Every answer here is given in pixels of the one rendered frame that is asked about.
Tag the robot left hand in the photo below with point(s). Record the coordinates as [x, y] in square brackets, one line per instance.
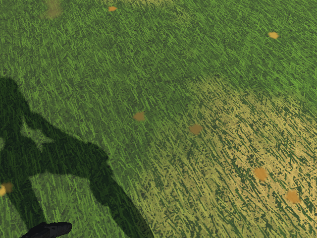
[52, 230]

